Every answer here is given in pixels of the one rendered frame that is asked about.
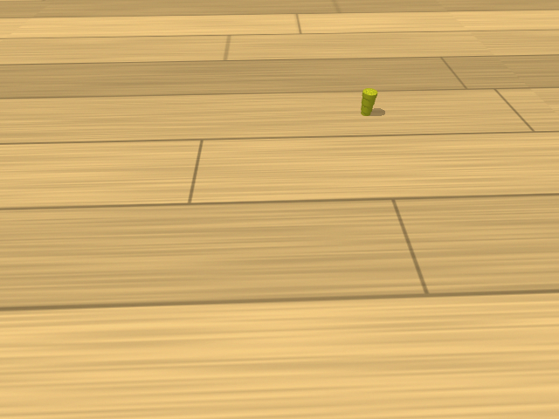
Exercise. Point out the cup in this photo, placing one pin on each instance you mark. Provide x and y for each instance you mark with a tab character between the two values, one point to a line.
368	101

